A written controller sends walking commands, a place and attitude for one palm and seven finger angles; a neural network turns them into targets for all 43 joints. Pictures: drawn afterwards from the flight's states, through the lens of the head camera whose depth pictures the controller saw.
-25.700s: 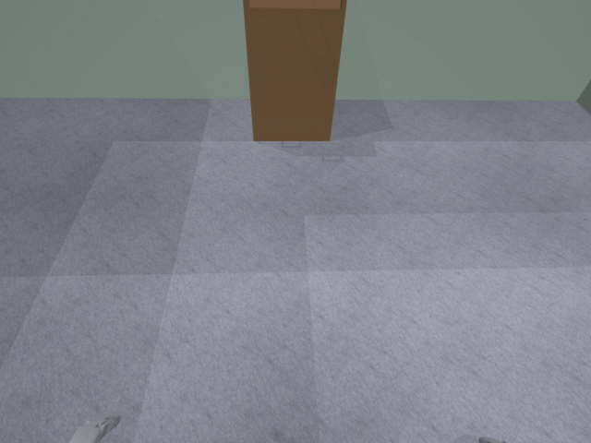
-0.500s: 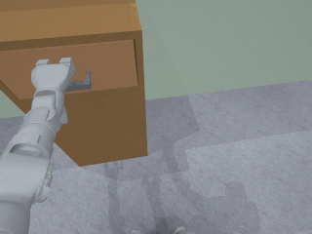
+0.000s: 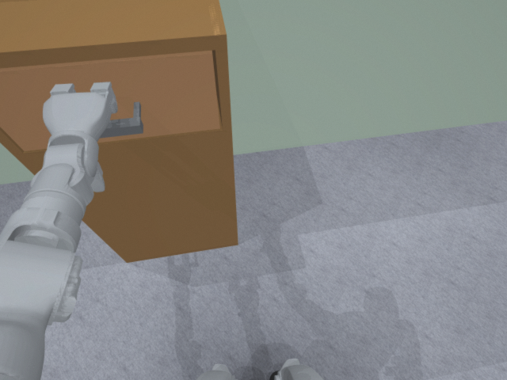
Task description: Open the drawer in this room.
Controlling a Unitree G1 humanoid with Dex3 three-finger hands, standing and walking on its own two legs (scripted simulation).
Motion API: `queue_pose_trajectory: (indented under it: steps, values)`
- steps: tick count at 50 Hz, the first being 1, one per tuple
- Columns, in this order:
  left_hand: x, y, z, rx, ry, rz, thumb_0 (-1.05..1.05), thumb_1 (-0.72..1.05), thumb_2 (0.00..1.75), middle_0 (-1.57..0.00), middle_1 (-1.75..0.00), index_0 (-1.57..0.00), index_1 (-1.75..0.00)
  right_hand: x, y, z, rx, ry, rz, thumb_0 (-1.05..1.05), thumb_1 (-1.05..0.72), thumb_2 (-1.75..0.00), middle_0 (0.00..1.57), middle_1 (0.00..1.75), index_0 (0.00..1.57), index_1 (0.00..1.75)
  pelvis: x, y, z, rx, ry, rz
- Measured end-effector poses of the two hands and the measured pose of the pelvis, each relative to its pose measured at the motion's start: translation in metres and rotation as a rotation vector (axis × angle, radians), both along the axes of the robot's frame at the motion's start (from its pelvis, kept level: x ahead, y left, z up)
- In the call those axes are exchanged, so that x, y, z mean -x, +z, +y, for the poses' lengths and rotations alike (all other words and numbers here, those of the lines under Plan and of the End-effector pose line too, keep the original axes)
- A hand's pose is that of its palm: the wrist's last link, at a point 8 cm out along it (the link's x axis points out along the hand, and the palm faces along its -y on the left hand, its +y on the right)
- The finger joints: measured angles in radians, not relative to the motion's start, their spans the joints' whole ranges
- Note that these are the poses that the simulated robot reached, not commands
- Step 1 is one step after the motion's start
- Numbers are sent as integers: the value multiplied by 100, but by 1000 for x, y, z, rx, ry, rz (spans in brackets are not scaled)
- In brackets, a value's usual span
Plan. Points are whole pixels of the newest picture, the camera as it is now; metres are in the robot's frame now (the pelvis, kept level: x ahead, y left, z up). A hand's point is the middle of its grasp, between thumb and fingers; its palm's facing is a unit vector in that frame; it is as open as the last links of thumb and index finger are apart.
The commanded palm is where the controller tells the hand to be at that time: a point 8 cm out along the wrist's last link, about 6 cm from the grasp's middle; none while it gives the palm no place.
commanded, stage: lift the fingers back up to retry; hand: left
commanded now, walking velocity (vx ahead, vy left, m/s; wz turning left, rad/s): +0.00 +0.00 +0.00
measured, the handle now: (107, 120) +0.54 +0.25 +0.05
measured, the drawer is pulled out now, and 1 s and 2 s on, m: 0.00 0.00 0.00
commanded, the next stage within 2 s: re-aim the fingers above the handle in 0.74 s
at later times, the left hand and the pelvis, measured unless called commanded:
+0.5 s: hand (106, 123) +0.50 +0.23 +0.09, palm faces +0.03 -0.02 -1.00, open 13.7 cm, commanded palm +0.47 +0.24 +0.16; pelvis +0.03 +0.00 +0.02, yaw -1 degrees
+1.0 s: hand (95, 120) +0.48 +0.23 +0.11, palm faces +0.05 -0.02 -1.00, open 13.8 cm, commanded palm +0.46 +0.24 +0.17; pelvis +0.03 -0.01 +0.03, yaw +1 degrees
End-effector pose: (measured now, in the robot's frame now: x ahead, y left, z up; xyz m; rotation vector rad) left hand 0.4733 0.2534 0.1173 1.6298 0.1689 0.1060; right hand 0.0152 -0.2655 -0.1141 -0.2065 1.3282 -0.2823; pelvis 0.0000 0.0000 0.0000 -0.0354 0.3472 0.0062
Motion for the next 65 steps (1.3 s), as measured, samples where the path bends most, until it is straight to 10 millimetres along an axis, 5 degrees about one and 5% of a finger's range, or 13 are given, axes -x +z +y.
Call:
queue_pose_trajectory:
  steps: [12,23,33,42,48,53,59,65]
  values:
    - [-2,6,-7,63,-43,30,0,-49,30,-31,-130,-31,-120,-14,5,1,-8,-3,-13,1,-91,-90,21,30,20,30,-13,9,-2,-1,2,-24]
    - [-7,17,-26,90,-90,-54,0,-49,30,-37,-123,-33,-121,-49,9,2,-28,-12,-65,1,-91,-90,21,30,20,30,-31,18,-1,-8,-22,-51]
    - [1,63,-8,53,26,-96,0,-49,30,-34,-121,-35,-122,-92,15,4,-65,23,-142,1,-91,-90,21,30,20,30,-39,28,-5,-16,-12,-105]
    - [18,42,-9,85,-52,71,-1,-49,30,-32,-120,-32,-120,-117,32,-6,-5,70,-202,1,-91,-90,21,30,20,30,-35,31,-8,-19,5,-139]
    - [18,44,-21,87,-169,-39,0,-49,30,-32,-120,-32,-120,-112,30,-9,19,84,-193,1,-91,-90,21,30,20,30,-30,27,-7,-19,13,-119]
    - [7,54,-14,60,-85,-122,0,-49,30,-32,-120,-32,-120,-94,19,-4,-16,65,-148,1,-91,-90,20,30,20,30,-27,24,-4,-19,4,-98]
    - [-1,56,-8,37,27,-54,0,-49,30,-32,-120,-32,-121,-66,11,7,-64,17,-85,1,-91,-90,21,30,20,30,-29,27,-2,-18,-6,-98]
    - [-1,46,-28,82,-57,36,-1,-49,30,-32,-120,-31,-121,-50,15,8,-54,-11,-59,1,-91,-90,21,30,20,30,-30,29,-2,-18,-9,-118]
